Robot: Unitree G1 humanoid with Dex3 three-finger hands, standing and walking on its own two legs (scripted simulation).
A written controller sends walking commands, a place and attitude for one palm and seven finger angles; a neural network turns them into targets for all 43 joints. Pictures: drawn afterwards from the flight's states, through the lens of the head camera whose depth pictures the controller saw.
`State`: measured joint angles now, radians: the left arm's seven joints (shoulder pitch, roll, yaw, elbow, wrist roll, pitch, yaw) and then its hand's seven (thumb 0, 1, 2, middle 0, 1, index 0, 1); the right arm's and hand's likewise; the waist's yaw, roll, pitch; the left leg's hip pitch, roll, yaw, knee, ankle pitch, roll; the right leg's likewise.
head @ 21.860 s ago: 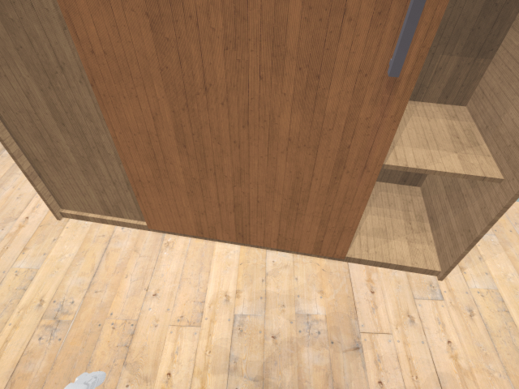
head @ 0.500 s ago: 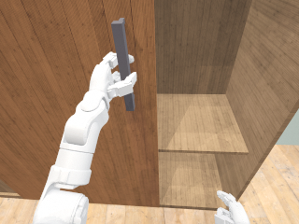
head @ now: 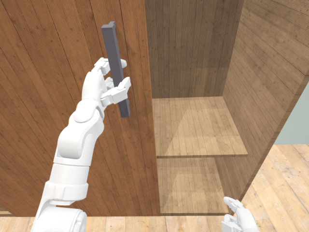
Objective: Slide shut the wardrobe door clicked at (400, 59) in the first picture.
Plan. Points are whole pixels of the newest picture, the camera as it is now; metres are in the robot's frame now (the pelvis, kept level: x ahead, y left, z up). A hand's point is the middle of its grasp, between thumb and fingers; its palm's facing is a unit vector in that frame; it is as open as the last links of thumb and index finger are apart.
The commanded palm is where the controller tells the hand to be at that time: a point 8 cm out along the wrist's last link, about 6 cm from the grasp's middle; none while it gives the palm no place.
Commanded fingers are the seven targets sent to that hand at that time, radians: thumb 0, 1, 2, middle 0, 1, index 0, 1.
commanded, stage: grip the handle and tug to test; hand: left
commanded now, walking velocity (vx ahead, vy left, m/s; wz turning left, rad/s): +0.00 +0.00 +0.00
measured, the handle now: (119, 74) +0.42 +0.10 +0.25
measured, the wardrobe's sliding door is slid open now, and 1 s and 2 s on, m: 0.41 0.39 0.35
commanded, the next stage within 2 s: tug the door sideways, standing still in 0.12 s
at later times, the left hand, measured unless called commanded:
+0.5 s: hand (126, 88) +0.37 +0.07 +0.24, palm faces +0.02 -1.00 -0.03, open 6.0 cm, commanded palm +0.34 +0.09 +0.25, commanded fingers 0.00 0.90 0.90 -0.45 -1.40 -0.45 -1.40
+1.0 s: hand (134, 89) +0.37 +0.05 +0.24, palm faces +0.02 -1.00 -0.08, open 6.1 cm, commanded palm +0.35 +0.05 +0.25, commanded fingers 0.00 0.90 0.90 -0.45 -1.40 -0.45 -1.40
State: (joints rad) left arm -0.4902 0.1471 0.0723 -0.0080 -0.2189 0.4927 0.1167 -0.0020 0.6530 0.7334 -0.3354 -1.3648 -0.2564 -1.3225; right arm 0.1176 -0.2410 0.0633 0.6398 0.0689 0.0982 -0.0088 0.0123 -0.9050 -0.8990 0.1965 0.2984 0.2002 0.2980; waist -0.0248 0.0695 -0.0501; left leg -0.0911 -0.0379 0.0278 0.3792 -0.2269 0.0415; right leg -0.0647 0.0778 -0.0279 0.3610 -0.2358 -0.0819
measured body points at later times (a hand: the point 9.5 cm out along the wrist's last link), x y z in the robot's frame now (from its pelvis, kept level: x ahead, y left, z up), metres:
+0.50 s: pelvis +0.01 -0.01 +0.00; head -0.01 -0.04 +0.44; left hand +0.36 +0.13 +0.25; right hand +0.25 -0.21 -0.09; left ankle -0.01 +0.09 -0.74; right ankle -0.02 -0.06 -0.74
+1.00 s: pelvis -0.03 +0.02 +0.00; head -0.05 +0.00 +0.44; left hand +0.36 +0.11 +0.25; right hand +0.16 -0.17 -0.12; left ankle -0.01 +0.09 -0.74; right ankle -0.02 -0.06 -0.74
